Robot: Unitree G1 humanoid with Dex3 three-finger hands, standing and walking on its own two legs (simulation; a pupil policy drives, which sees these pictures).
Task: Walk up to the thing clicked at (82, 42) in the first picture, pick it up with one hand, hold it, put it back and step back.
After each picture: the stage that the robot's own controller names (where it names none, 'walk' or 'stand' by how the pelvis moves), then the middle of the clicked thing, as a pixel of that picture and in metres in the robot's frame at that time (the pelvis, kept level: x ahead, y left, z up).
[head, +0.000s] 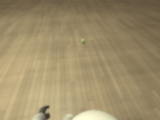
stand; (82, 41) +1.77 +0.24 -0.72
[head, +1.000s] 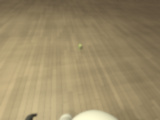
walk; (79, 47) +1.64 +0.21 -0.71
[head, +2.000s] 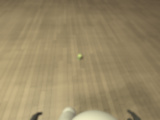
walk; (79, 57) +1.07 +0.19 -0.71
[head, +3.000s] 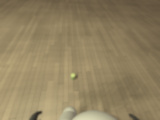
walk; (72, 76) +0.66 +0.21 -0.71
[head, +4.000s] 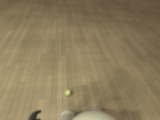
walk; (67, 93) +0.42 +0.19 -0.72
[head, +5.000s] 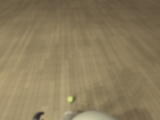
stand; (70, 100) +0.34 +0.20 -0.71
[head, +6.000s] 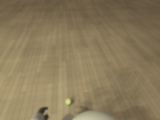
stand; (68, 102) +0.31 +0.22 -0.72
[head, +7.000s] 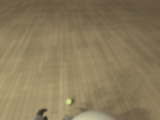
stand; (69, 102) +0.33 +0.22 -0.73
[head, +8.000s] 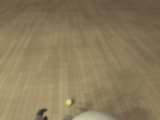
stand; (69, 103) +0.31 +0.21 -0.73
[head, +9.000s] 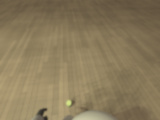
stand; (69, 103) +0.30 +0.22 -0.73
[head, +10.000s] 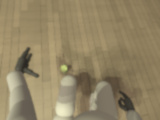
go down; (64, 69) +0.38 +0.23 -0.41
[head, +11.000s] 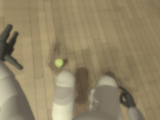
go down; (59, 64) +0.39 +0.25 -0.31
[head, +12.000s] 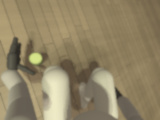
close in; (36, 59) +0.37 +0.28 -0.22
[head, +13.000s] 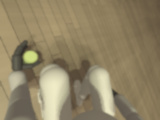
close; (29, 58) +0.37 +0.28 -0.22
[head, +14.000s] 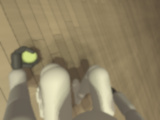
lift; (28, 58) +0.37 +0.28 -0.23
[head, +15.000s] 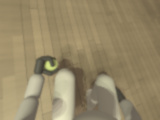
lift; (50, 66) +0.32 +0.27 -0.10
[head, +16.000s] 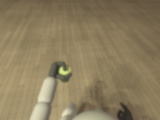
lift; (64, 74) +0.32 +0.17 +0.04
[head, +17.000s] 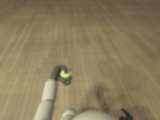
hold; (66, 77) +0.31 +0.17 +0.00
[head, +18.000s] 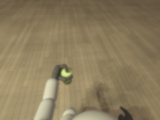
hold; (66, 76) +0.32 +0.17 +0.00
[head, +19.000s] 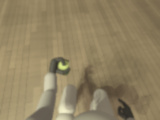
crouch; (64, 68) +0.37 +0.18 -0.07
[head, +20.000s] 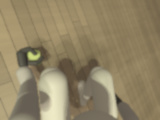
lower; (35, 58) +0.38 +0.27 -0.22
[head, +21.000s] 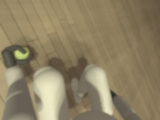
lower; (22, 56) +0.39 +0.29 -0.22
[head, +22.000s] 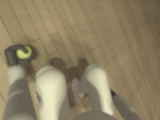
lower; (24, 56) +0.39 +0.28 -0.22
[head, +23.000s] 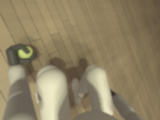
lower; (25, 55) +0.39 +0.28 -0.22
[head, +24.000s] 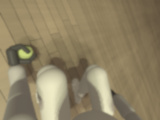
loosen; (25, 55) +0.39 +0.28 -0.22
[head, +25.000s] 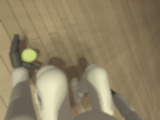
withdraw; (27, 57) +0.38 +0.26 -0.22
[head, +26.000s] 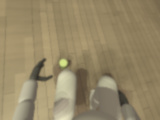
walk; (63, 64) +0.40 +0.23 -0.31
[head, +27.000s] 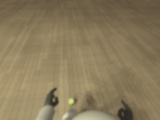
stand; (71, 102) +0.33 +0.16 -0.65
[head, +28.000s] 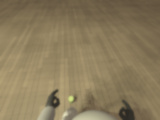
stand; (71, 99) +0.35 +0.19 -0.66
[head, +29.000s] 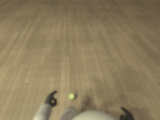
stand; (71, 97) +0.34 +0.18 -0.68
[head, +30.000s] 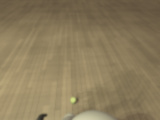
walk; (73, 101) +0.36 +0.17 -0.72
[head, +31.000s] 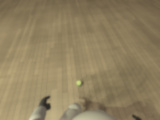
walk; (78, 84) +0.47 +0.16 -0.71
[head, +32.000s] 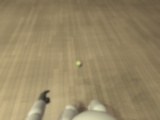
walk; (78, 64) +0.82 +0.14 -0.69
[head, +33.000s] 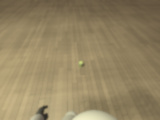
stand; (80, 64) +1.00 +0.17 -0.70
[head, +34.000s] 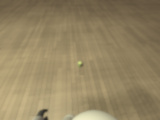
stand; (79, 64) +1.00 +0.19 -0.72
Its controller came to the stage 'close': yes
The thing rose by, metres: 0.70
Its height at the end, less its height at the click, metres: +0.00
